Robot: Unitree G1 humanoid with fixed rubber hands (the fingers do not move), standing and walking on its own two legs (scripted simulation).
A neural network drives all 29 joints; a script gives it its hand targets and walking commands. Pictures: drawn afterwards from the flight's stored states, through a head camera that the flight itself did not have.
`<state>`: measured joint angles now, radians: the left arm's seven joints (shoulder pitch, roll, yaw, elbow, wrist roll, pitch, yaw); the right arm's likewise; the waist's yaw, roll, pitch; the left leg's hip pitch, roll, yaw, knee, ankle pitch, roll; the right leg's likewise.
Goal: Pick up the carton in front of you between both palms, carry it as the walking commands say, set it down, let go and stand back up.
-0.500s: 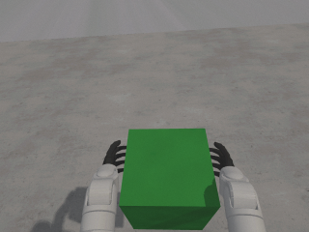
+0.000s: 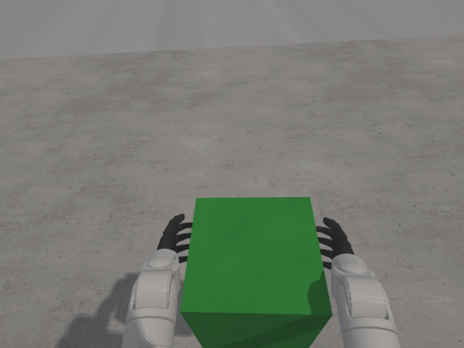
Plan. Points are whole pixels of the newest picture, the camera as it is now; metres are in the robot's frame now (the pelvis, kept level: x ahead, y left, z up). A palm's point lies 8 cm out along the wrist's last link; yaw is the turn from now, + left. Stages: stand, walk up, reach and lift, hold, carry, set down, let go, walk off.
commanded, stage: hold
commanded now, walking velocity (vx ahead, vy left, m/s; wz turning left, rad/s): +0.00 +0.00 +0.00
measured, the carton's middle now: (253, 277) +0.29 +0.00 -0.05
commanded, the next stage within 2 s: set down in 0.28 s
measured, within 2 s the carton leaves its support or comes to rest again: neither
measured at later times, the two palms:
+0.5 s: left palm (172, 256) +0.28 +0.14 +0.04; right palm (342, 248) +0.31 -0.16 +0.03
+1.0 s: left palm (195, 279) +0.34 +0.14 -0.16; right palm (319, 275) +0.36 -0.16 -0.18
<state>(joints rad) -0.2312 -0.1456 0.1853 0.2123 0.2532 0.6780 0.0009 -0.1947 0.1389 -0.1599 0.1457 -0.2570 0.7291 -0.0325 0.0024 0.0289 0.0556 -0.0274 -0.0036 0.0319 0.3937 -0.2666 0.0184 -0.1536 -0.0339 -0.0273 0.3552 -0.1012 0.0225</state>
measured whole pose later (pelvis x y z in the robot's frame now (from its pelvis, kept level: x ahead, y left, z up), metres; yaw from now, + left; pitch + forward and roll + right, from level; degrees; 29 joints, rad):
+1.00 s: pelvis -0.04 -0.03 -0.09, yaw +6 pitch +30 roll +2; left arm -0.60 -0.17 0.41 0.52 0.21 0.14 0.06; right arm -0.61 0.06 -0.37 0.53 -0.25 0.16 0.01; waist -0.02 0.05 -0.03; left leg -1.15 -0.09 -0.08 1.04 -0.41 -0.02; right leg -1.25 0.04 0.08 1.00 -0.27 0.01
